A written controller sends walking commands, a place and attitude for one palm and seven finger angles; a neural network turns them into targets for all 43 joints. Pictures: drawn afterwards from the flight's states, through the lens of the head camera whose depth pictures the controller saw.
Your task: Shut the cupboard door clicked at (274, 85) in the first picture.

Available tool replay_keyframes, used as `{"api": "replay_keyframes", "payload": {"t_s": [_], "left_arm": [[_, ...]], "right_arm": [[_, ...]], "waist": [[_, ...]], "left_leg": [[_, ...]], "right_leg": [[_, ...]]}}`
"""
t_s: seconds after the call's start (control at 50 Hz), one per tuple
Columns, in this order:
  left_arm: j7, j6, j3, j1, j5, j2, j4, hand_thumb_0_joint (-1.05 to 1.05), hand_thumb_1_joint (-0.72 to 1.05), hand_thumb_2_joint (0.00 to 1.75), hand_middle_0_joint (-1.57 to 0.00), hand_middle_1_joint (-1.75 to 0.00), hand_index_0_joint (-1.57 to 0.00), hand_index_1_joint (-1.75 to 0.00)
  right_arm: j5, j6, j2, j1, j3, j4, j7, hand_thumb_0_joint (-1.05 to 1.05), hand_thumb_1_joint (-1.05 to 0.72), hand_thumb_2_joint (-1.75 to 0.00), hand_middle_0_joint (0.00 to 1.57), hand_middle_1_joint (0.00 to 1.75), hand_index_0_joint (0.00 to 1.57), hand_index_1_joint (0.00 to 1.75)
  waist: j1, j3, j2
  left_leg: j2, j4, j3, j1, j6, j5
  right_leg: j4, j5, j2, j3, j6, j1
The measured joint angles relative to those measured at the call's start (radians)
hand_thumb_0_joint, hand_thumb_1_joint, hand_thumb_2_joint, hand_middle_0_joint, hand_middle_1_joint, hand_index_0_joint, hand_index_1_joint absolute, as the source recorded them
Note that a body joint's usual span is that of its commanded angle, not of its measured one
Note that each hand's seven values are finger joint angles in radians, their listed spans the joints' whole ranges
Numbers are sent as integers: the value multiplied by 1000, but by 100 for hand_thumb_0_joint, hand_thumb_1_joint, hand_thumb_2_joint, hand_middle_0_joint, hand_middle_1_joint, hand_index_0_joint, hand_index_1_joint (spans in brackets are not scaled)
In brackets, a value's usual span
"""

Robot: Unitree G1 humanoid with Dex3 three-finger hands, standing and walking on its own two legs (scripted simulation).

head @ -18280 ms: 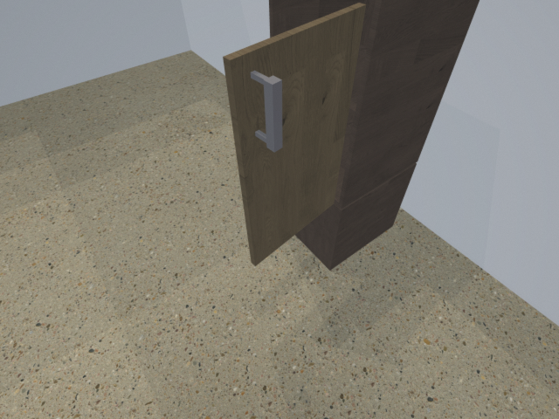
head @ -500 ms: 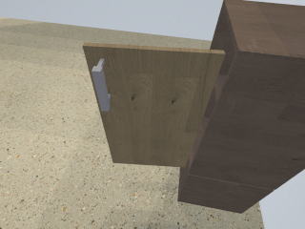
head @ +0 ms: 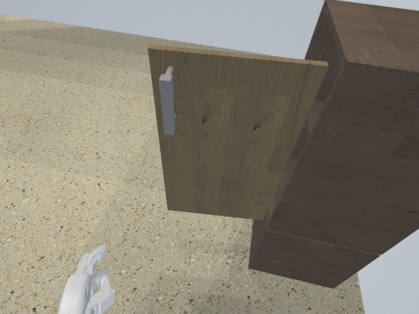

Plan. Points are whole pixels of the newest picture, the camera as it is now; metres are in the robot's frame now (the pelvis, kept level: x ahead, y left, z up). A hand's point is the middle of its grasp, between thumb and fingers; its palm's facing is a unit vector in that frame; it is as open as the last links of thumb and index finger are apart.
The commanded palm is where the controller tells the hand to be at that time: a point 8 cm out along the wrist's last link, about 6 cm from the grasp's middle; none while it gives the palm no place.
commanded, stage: raise the hand and make a fist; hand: left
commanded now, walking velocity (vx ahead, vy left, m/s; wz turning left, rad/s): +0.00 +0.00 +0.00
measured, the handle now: (169, 101) +0.49 +0.11 +0.16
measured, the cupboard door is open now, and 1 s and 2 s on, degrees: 97 97 97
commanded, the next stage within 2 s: bring the fist close to the handle in 1.78 s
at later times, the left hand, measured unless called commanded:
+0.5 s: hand (114, 302) +0.14 +0.15 +0.06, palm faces +0.02 -1.00 -0.08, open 5.1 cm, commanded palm +0.12 +0.23 +0.03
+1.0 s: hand (82, 296) +0.14 +0.19 +0.07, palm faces -0.06 -0.99 -0.10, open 3.2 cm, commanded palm +0.12 +0.26 +0.11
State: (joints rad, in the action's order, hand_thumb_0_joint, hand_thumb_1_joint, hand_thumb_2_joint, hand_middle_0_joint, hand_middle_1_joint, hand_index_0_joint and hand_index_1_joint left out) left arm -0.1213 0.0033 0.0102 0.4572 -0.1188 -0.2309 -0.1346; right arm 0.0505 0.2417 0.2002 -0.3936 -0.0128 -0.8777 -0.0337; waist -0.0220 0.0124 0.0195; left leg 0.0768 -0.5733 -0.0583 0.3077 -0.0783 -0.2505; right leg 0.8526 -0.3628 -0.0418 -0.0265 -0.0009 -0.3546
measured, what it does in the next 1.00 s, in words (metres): steps on the spot: right foot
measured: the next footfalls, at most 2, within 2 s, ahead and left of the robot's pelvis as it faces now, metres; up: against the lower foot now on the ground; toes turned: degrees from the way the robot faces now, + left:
right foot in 0.08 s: +0.09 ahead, -0.11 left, +0.00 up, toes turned +11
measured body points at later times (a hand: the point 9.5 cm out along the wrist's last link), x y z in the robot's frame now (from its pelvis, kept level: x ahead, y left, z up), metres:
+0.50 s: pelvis -0.06 -0.03 -0.07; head -0.07 -0.01 +0.38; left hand +0.13 +0.20 +0.06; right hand +0.18 -0.22 -0.09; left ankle +0.04 +0.05 -0.73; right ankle +0.05 -0.12 -0.73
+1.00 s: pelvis -0.05 +0.00 -0.03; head -0.08 +0.01 +0.42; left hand +0.14 +0.25 +0.08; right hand +0.16 -0.21 -0.06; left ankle +0.04 +0.05 -0.73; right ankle +0.05 -0.12 -0.72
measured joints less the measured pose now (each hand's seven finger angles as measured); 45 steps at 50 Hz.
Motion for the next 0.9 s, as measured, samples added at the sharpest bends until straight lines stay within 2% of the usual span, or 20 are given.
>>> {"api": "replay_keyframes", "payload": {"t_s": [0.04,0.08,0.12,0.16,0.2,0.24,0.28,0.32,0.4,0.44,0.48,0.52,0.58,0.62,0.66,0.7,0.74,0.78,0.84,0.9], "left_arm": [[14,-88,-7,-54,-23,21,107,2,92,90,-23,-34,-23,-34],[68,-227,19,-121,-44,36,126,1,92,90,-25,-36,-25,-36],[170,-360,52,-174,-74,54,81,1,92,90,-28,-39,-28,-39],[286,-431,76,-183,-94,45,22,0,91,90,-31,-42,-31,-42],[362,-414,82,-148,-104,19,-6,0,91,90,-34,-46,-34,-46],[391,-358,88,-94,-118,-4,-4,0,91,90,-38,-49,-38,-50],[373,-314,102,-38,-132,-17,28,1,91,90,-41,-53,-42,-54],[322,-307,118,14,-140,-23,101,1,90,90,-45,-57,-45,-57],[242,-379,111,38,-134,-32,290,2,91,90,-52,-65,-52,-65],[252,-400,78,-9,-127,-31,349,2,91,90,-55,-69,-55,-69],[290,-374,38,-83,-114,-35,361,2,91,90,-59,-73,-59,-73],[334,-302,5,-158,-94,-48,335,2,91,90,-62,-77,-62,-77],[379,-147,-9,-226,-87,-74,267,1,90,90,-68,-83,-68,-83],[387,-48,13,-222,-111,-93,249,1,90,90,-72,-87,-72,-87],[382,-3,61,-191,-150,-112,253,1,90,90,-76,-91,-76,-91],[375,-18,124,-156,-186,-129,270,2,90,90,-80,-95,-80,-95],[376,-67,178,-140,-209,-138,286,2,90,90,-83,-99,-83,-99],[387,-115,202,-154,-219,-132,289,2,90,90,-87,-103,-87,-103],[417,-128,176,-195,-213,-102,274,2,91,90,-92,-109,-92,-109],[443,-72,112,-203,-181,-83,274,1,91,90,-97,-115,-98,-115]], "right_arm": [[-4,49,27,-2,6,47,18,1,-91,-89,20,30,20,30],[-14,73,43,35,7,102,34,2,-90,-89,20,30,20,30],[-32,69,57,91,13,155,49,2,-90,-89,20,30,20,30],[-35,43,63,133,20,219,60,2,-90,-89,20,30,20,30],[-23,11,66,159,21,286,59,2,-90,-89,20,30,20,30],[-12,-13,73,175,21,349,50,2,-90,-89,20,30,20,30],[-10,-18,81,182,24,394,38,2,-90,-89,20,30,20,30],[-11,-7,85,182,24,413,25,2,-90,-89,20,30,20,30],[-14,33,91,182,-2,401,3,2,-90,-90,19,30,20,30],[-10,46,88,186,-24,386,-6,2,-90,-90,20,30,20,30],[-3,46,75,187,-47,376,-15,2,-90,-90,20,30,20,30],[6,29,54,179,-67,376,-19,2,-90,-89,20,30,20,30],[21,-14,30,157,-87,391,-21,2,-90,-89,20,30,20,30],[23,-41,22,137,-93,402,-22,2,-90,-89,20,30,20,30],[18,-54,21,113,-93,405,-25,2,-90,-89,20,30,20,30],[15,-51,24,89,-89,397,-28,2,-90,-89,20,30,20,30],[14,-34,35,66,-83,378,-31,2,-90,-89,20,30,20,30],[17,-11,54,54,-75,351,-33,2,-90,-89,20,30,20,30],[24,16,86,63,-62,314,-34,2,-90,-89,20,30,20,30],[29,27,102,90,-46,310,-34,2,-90,-89,20,30,20,30]], "waist": [[-16,-30,-17],[-32,-58,-3],[-48,-75,-8],[-49,-87,-8],[-32,-97,5],[-8,-96,19],[16,-93,21],[39,-90,17],[69,-87,-12],[65,-81,-34],[49,-75,-50],[29,-71,-54],[8,-62,-61],[3,-56,-69],[3,-55,-78],[7,-57,-80],[16,-60,-78],[25,-60,-81],[30,-56,-86],[28,-54,-86]], "left_leg": [[13,-42,19,45,17,-7],[30,-126,-1,129,33,-35],[18,-235,-12,224,28,-66],[1,-326,-22,293,18,-101],[-5,-388,-27,342,9,-126],[-7,-435,-23,376,1,-140],[-10,-472,-9,404,-2,-148],[-10,-498,15,421,0,-154],[-3,-530,73,436,8,-168],[0,-536,95,435,10,-176],[-4,-528,100,432,9,-187],[-12,-505,89,428,14,-200],[-23,-443,63,403,24,-199],[-31,-394,49,374,27,-181],[-41,-356,41,345,28,-152],[-49,-330,39,318,26,-108],[-54,-320,45,298,19,-68],[-52,-324,57,285,14,-54],[-43,-333,68,274,10,-64],[-38,-321,55,260,-1,-58]], "right_leg": [[-60,-14,9,-12,-14,-33],[-110,-60,14,3,-24,-103],[-23,2,28,15,-24,-200],[57,15,43,18,-19,-272],[126,-24,53,24,-17,-329],[174,-51,59,23,-21,-366],[199,-59,64,8,-27,-386],[208,-59,68,-13,-31,-389],[206,-81,84,-50,-32,-371],[193,-75,91,-62,-32,-353],[176,-70,97,-65,-31,-337],[157,-75,97,-57,-29,-328],[116,-91,94,-39,-24,-308],[80,-96,95,-27,-18,-285],[45,-89,101,-22,-12,-259],[14,-54,104,-25,-10,-231],[-3,-23,106,-34,-14,-207],[-7,-24,105,-48,-18,-185],[-5,-45,97,-59,-17,-163],[-10,-47,89,-49,-11,-153]]}}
